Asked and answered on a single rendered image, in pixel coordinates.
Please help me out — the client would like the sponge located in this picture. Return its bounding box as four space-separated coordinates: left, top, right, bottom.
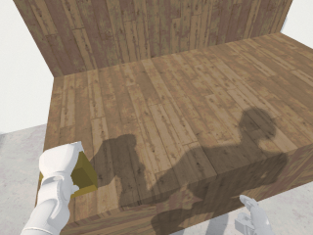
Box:
39 151 98 199

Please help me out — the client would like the left robot hand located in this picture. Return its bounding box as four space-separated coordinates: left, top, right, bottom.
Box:
39 141 85 195

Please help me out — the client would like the robot left forearm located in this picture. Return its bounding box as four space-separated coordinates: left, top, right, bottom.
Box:
21 172 72 235

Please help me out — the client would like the table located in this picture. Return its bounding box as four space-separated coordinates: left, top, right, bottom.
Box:
13 0 313 235

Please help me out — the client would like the right robot hand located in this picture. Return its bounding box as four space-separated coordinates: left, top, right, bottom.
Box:
235 195 272 235

